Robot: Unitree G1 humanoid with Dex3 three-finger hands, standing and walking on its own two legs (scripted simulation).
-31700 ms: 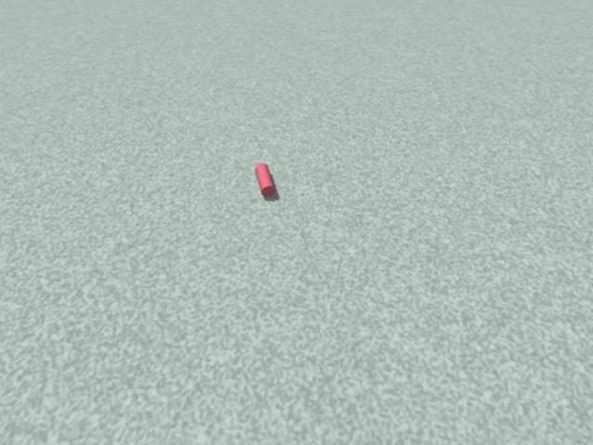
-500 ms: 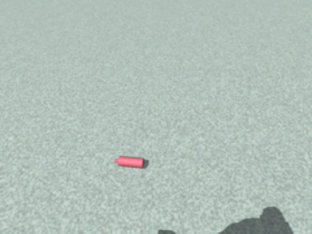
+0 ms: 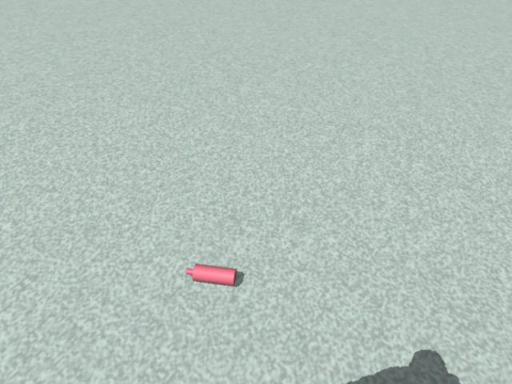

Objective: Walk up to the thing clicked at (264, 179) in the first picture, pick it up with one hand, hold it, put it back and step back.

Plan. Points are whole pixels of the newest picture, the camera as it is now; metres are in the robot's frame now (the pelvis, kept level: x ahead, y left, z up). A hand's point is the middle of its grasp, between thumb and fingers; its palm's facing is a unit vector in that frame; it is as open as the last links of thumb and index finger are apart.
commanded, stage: walk up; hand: left
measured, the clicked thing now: (210, 274) +0.69 +0.19 -0.73
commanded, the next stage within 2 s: none
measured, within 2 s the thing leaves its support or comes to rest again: neither
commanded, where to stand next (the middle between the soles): +0.29 -0.05 m, yaw -3 degrees
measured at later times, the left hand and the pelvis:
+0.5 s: hand (161, 313) +0.28 +0.19 -0.12, palm faces -0.06 -0.92 -0.38, open 7.4 cm; pelvis +0.17 -0.06 +0.00, yaw -4 degrees
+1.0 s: hand (170, 294) +0.34 +0.20 -0.17, palm faces -0.08 -0.93 -0.37, open 7.4 cm; pelvis +0.23 -0.06 -0.02, yaw -4 degrees
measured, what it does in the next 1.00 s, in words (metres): walks ahead: right foot, then left foot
